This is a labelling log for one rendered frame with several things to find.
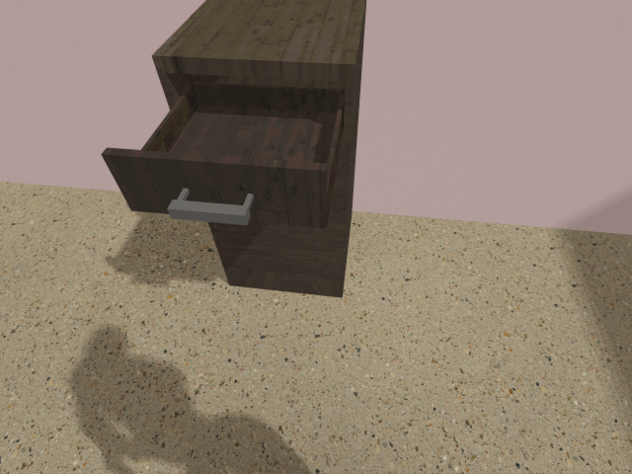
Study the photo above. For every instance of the drawer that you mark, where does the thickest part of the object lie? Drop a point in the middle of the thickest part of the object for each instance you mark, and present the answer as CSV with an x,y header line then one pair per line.
x,y
224,141

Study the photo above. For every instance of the cabinet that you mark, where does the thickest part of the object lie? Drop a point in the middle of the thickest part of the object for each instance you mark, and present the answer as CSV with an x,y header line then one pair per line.
x,y
289,43

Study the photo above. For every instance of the handle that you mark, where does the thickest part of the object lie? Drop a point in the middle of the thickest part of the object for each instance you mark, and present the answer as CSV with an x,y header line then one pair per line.
x,y
181,208

